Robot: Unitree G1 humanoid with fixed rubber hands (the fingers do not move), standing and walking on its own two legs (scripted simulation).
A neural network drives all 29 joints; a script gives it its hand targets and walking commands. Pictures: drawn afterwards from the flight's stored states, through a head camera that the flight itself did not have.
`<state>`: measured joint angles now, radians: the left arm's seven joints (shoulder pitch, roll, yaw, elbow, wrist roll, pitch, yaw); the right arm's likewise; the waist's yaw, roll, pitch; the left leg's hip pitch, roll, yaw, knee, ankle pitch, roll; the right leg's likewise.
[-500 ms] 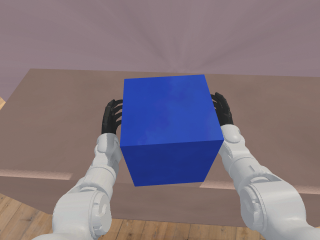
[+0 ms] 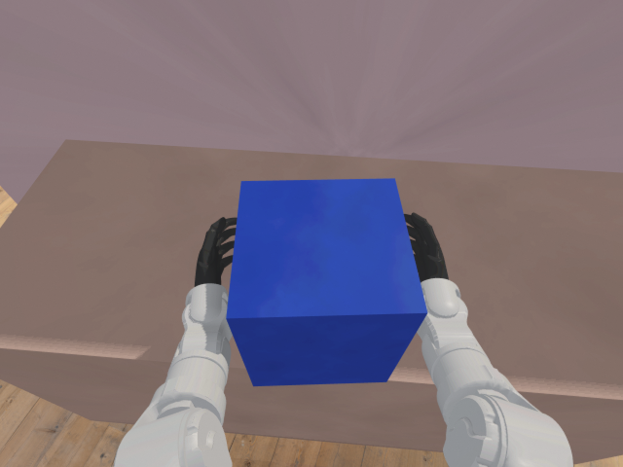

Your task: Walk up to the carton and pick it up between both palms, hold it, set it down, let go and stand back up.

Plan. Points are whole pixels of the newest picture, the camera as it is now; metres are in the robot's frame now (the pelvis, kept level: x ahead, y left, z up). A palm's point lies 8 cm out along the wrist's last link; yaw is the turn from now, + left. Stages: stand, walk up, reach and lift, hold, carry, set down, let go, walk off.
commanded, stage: reach and lift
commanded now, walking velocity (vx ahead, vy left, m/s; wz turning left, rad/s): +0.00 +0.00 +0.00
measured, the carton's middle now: (319, 289) +0.37 +0.05 -0.02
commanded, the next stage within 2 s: none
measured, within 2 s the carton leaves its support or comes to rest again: leaves its support in 1.16 s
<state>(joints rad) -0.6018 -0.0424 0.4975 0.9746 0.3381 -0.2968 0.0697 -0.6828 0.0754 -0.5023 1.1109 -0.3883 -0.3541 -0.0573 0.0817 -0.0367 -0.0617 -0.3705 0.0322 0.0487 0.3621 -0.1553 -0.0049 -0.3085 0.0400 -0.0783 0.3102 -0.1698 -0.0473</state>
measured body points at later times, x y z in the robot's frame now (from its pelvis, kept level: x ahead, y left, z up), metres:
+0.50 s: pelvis +0.00 +0.01 +0.00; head +0.05 +0.03 +0.45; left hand +0.37 +0.20 +0.02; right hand +0.40 -0.10 +0.03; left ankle +0.00 +0.12 -0.75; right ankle -0.02 -0.08 -0.75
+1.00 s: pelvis +0.00 +0.01 +0.00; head +0.05 +0.03 +0.45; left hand +0.37 +0.20 +0.02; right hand +0.40 -0.10 +0.03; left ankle +0.00 +0.12 -0.75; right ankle -0.02 -0.08 -0.75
